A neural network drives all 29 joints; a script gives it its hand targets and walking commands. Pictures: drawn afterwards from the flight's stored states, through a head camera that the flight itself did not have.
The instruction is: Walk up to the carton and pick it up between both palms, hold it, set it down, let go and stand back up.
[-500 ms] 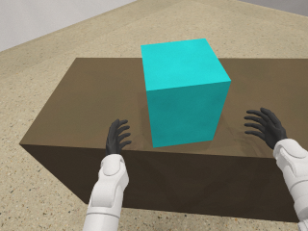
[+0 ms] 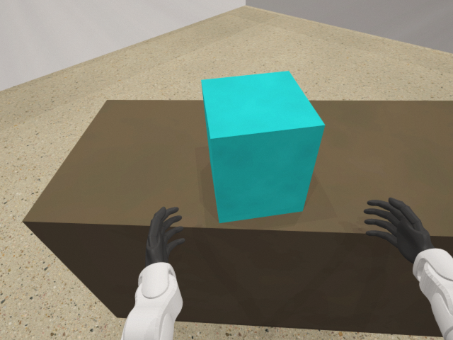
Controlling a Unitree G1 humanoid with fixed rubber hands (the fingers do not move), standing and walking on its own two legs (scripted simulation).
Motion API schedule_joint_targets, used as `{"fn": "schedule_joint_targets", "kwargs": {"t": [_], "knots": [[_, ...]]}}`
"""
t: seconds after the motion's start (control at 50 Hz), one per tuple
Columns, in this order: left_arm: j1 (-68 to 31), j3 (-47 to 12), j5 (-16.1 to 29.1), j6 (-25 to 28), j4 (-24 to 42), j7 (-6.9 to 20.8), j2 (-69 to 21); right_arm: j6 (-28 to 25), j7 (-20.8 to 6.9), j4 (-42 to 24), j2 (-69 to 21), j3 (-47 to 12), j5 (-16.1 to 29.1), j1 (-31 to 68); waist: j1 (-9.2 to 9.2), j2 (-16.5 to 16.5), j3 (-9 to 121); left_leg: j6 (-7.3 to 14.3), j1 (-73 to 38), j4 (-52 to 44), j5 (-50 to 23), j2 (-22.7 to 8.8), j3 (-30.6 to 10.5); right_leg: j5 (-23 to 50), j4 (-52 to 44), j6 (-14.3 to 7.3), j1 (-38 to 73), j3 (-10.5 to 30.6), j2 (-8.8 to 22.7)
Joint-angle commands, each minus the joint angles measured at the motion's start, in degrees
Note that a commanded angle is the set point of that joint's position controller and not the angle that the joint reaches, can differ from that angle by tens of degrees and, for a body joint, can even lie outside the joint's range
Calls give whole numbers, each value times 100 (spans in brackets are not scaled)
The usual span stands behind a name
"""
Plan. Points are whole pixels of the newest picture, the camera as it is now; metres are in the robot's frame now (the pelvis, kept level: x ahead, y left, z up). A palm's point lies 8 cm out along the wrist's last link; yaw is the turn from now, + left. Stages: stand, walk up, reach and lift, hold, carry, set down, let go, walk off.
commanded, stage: set down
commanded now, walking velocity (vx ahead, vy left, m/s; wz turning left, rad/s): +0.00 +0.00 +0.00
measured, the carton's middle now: (253, 147) +0.51 +0.02 +0.06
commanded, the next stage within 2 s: none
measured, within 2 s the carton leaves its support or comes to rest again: neither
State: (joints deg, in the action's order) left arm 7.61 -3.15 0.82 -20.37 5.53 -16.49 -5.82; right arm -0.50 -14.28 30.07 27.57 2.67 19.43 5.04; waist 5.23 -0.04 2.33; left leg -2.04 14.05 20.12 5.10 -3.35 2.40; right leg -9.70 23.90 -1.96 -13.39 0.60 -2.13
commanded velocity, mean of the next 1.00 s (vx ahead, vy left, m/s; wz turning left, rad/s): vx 0.00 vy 0.00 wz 0.00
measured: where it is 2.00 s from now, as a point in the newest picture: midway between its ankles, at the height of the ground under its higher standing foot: outside the picture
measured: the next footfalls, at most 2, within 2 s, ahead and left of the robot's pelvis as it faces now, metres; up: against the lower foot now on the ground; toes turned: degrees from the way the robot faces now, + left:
none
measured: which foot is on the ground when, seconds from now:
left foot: down 0.00-1.00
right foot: down 0.00-1.00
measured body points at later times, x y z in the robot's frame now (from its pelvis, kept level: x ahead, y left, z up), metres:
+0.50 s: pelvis +0.01 +0.00 +0.00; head +0.01 +0.01 +0.45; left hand +0.24 +0.18 +0.02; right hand +0.29 -0.23 +0.01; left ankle +0.06 +0.15 -0.74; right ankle +0.03 -0.09 -0.74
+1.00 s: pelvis +0.02 +0.00 +0.00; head +0.04 +0.01 +0.45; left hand +0.23 +0.19 -0.01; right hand +0.27 -0.22 -0.03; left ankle +0.06 +0.15 -0.74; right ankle +0.03 -0.09 -0.74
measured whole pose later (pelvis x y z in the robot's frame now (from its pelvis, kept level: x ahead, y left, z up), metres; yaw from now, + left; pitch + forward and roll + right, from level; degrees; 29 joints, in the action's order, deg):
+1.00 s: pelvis +0.02 +0.00 +0.00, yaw -1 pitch +0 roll +1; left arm 15.0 -2.6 0.8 -16.4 1.4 -9.7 0.9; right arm 0.2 -6.2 24.5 16.7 0.8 12.3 -6.1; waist 5.1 -1.9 -1.9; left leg -2.2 12.7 20.1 7.1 -3.4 3.3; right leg -11.4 23.9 -1.9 -12.3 1.5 -2.1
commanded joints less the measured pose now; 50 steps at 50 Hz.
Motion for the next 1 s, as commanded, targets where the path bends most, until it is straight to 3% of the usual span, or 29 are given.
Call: {"fn": "schedule_joint_targets", "kwargs": {"t": [0.0,0.2,0.42,0.64,0.82,0.98], "knots": [[-888,-457,97,221,2017,-86,413,-88,112,-1900,1072,468,162,659,-631,-1023,733,292,-1277,-355,763,215,-122,-1422,-1164,63,-106,530,260],[-849,-199,53,8,1647,80,732,207,359,-2063,767,461,-188,389,-645,-1140,464,256,-1410,-218,916,284,-79,-1971,-1328,58,-421,672,490],[-468,75,-47,24,1313,259,1024,239,553,-2065,377,341,-490,-172,-565,-693,578,184,-1350,-298,507,295,32,-1082,-1190,151,49,489,394],[179,220,19,534,828,538,1347,-185,710,-2191,125,196,-660,-875,-586,-653,690,209,-1420,-166,-180,417,126,95,-1025,239,236,276,258],[285,367,46,683,155,709,1560,-296,810,-1982,-167,123,-874,-1056,-490,-737,474,244,-1261,-194,127,452,171,-340,-1081,258,127,312,309],[261,457,82,743,-10,829,1740,-245,911,-1707,-405,76,-1048,-1121,-441,-655,452,230,-1194,-160,148,455,223,-411,-1037,291,164,348,374]]}}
